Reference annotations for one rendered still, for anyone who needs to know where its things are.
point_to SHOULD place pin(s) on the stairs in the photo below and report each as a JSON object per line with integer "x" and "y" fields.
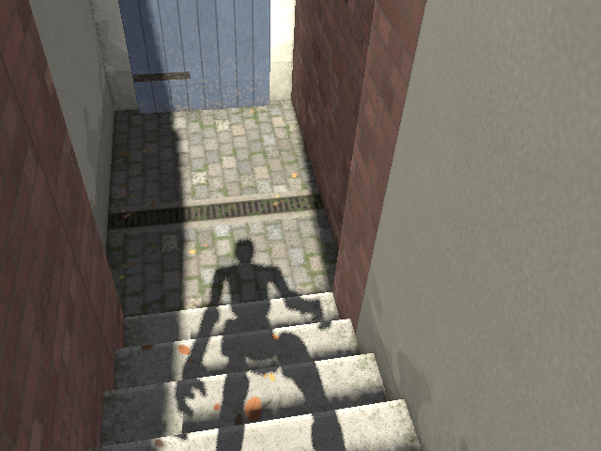
{"x": 275, "y": 375}

